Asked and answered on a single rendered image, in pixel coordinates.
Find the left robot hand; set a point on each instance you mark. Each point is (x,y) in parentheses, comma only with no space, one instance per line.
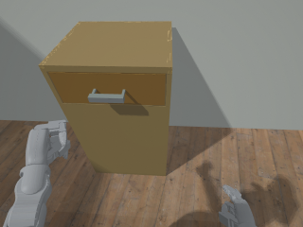
(39,142)

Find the robot left forearm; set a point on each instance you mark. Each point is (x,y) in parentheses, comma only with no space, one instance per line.
(31,194)

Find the handle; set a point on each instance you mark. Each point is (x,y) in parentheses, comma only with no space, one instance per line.
(106,98)

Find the drawer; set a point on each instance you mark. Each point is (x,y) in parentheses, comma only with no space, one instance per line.
(140,88)

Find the cabinet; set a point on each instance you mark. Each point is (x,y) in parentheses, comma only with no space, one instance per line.
(117,138)

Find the right robot hand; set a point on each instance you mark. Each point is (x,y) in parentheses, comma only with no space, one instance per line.
(239,211)

